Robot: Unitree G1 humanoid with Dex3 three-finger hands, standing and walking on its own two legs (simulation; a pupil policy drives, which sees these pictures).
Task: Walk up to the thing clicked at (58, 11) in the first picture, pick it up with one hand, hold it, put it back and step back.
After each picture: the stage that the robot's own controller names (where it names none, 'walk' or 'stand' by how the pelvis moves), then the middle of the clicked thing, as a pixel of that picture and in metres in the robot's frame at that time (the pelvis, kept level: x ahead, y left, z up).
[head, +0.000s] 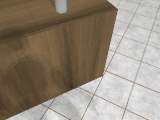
stand; (60, 1) +0.86 +0.14 +0.02
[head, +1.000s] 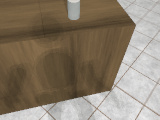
rise first; (73, 7) +0.77 +0.11 +0.03
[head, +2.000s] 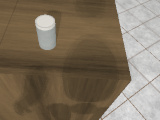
walk; (46, 33) +0.47 +0.18 +0.06
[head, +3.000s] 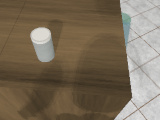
stand; (43, 45) +0.43 +0.16 +0.05
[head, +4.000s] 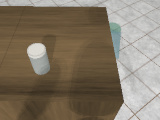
stand; (39, 59) +0.42 +0.18 +0.02
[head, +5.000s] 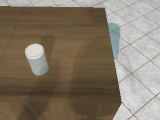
stand; (37, 60) +0.42 +0.19 +0.02
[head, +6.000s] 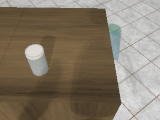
stand; (37, 60) +0.42 +0.19 +0.02
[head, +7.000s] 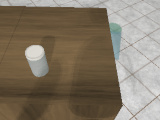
stand; (37, 61) +0.41 +0.19 +0.02
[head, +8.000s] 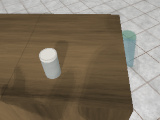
rise first; (50, 64) +0.41 +0.17 +0.02
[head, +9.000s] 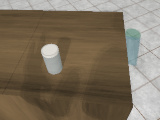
go down; (52, 59) +0.43 +0.17 +0.02
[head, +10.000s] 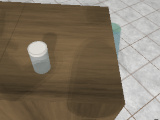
go down; (40, 58) +0.42 +0.16 +0.03
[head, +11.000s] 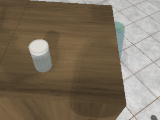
go down; (41, 56) +0.43 +0.16 +0.03
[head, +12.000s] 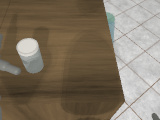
close in; (31, 56) +0.41 +0.17 +0.04
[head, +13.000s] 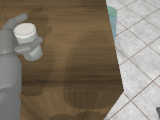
close; (29, 42) +0.45 +0.17 +0.07
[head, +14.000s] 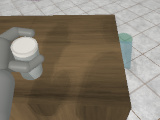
lift; (28, 59) +0.32 +0.17 +0.18
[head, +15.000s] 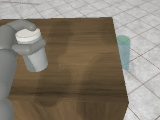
lift; (33, 50) +0.34 +0.16 +0.19
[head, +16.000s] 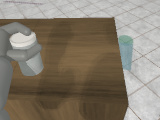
hold; (28, 54) +0.32 +0.17 +0.19
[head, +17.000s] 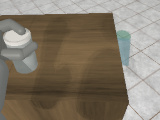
crouch; (22, 51) +0.33 +0.18 +0.20
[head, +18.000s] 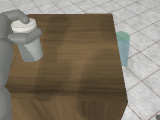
crouch; (28, 40) +0.37 +0.18 +0.20
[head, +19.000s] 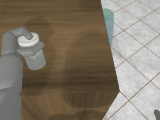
lower; (32, 51) +0.43 +0.16 +0.05
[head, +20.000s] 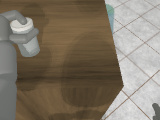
lower; (26, 37) +0.46 +0.17 +0.08
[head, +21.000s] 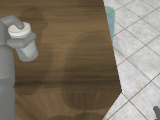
lower; (24, 42) +0.44 +0.18 +0.07
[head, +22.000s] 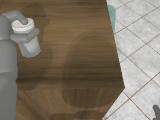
lower; (27, 38) +0.46 +0.17 +0.08
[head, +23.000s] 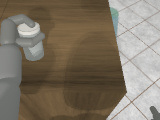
loosen; (31, 41) +0.44 +0.17 +0.07
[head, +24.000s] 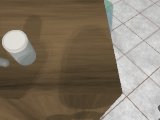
withdraw; (21, 49) +0.41 +0.18 +0.07
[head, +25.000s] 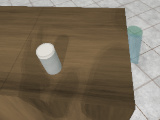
sink last; (49, 59) +0.41 +0.17 +0.04
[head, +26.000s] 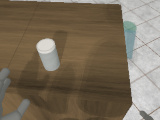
stand; (49, 55) +0.42 +0.17 +0.03
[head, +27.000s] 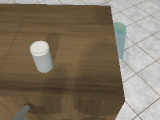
stand; (42, 57) +0.43 +0.17 +0.03
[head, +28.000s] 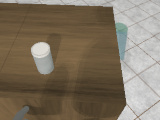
stand; (43, 58) +0.42 +0.17 +0.02
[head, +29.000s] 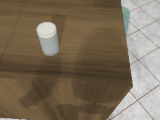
walk; (48, 39) +0.46 +0.14 +0.04
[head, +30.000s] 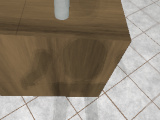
walk; (61, 4) +0.66 +0.11 +0.03
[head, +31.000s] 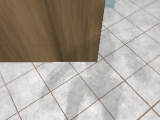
walk; out of the picture +1.01 +0.22 +0.05
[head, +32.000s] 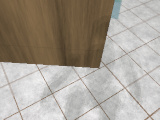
stand; out of the picture +1.06 +0.13 +0.03
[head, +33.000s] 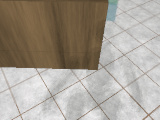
stand; out of the picture +1.08 +0.15 +0.02
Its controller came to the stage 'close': yes
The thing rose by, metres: 0.21
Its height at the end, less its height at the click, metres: +0.00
